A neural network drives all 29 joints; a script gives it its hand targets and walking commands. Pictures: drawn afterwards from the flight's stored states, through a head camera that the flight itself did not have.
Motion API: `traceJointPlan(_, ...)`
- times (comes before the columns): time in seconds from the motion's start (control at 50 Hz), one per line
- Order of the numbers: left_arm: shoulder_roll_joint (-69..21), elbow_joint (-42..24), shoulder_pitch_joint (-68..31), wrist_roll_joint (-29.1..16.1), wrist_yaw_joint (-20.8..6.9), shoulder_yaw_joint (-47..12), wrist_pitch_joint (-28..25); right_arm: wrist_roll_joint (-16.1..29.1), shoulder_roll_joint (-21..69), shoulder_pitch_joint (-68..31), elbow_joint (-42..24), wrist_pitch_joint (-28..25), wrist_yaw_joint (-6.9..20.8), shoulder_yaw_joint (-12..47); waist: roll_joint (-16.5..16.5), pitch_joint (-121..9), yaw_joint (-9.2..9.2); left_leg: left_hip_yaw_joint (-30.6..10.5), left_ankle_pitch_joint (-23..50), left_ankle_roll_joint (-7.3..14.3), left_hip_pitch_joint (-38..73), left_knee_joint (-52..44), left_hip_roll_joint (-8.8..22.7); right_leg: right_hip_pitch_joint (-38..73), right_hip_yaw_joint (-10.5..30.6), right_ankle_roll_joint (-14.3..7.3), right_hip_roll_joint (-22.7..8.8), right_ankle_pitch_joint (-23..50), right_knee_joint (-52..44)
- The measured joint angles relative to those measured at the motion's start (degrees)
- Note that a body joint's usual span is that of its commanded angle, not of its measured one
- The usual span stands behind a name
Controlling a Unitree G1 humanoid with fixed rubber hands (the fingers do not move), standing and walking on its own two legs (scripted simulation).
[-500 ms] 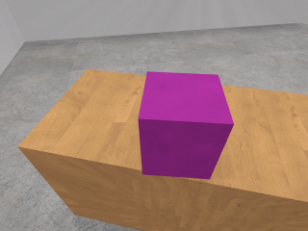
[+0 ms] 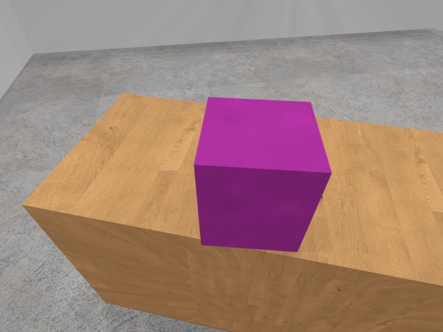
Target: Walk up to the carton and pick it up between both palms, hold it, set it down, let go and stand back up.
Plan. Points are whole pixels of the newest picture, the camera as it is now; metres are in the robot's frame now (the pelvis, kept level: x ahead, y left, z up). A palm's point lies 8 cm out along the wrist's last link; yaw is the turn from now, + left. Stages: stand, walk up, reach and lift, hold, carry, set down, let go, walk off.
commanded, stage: stand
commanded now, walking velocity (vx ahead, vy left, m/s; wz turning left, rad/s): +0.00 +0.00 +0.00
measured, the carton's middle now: (253, 176) +0.43 -0.03 +0.05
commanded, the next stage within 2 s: none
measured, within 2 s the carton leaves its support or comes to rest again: neither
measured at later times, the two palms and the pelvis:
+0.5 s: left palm out of the picture -0.03 +0.21 -0.15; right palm out of the picture -0.01 -0.20 -0.14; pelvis +0.02 +0.00 +0.00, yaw +1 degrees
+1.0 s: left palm out of the picture +0.01 +0.19 -0.15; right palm out of the picture +0.03 -0.22 -0.15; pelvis +0.04 -0.01 +0.00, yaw +1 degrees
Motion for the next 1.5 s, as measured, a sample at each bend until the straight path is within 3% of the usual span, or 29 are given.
traceJointPlan(0.48, 0.0, 0.5, -0.7, -0.1, 0.1, -0.1, 0.1, 0.1, -0.1, -1.6, 0.8, 0.0, -0.3, -0.4, -0.3, 1.0, 0.35, 0.1, -0.9, 0.3, 0.9, -0.5, -0.9, 0.7, 0.3, 0.4, -0.8, -1.5, 0.3)
traceJointPlan(1.5, -1.8, 1.1, -0.9, -0.4, 0.9, -0.7, -0.9, 0.9, -1.6, -5.6, 3.5, 1.0, -1.0, 0.0, 0.9, 3.4, 0.56, -0.8, -4.5, -1.6, 5.4, -0.4, 0.4, 6.0, -0.9, -1.4, 0.4, -5.5, -0.1)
